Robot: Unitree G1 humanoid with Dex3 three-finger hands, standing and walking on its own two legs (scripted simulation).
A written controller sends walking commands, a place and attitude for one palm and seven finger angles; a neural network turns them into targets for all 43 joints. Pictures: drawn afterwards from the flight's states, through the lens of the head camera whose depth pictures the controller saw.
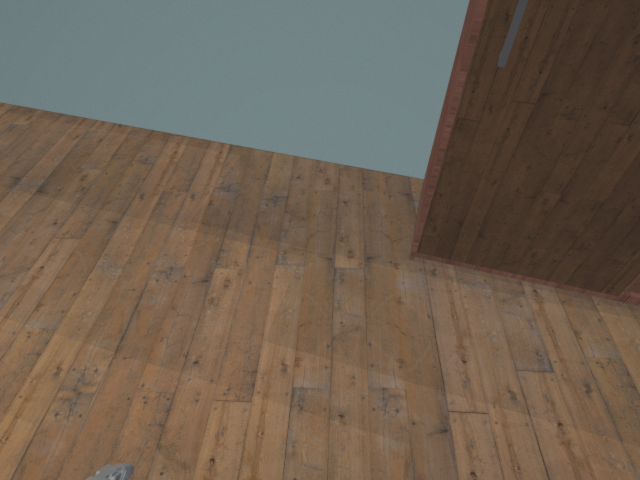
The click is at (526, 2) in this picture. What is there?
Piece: wardrobe's sliding door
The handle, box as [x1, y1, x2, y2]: [498, 0, 527, 66]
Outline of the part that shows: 527,0 519,0 505,43 499,55 498,66 504,66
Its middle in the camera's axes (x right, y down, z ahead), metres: +0.46 -0.56 +0.87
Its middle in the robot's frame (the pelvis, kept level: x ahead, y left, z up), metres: +1.07 -0.40 +0.23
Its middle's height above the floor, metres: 1.00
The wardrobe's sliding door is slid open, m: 0.00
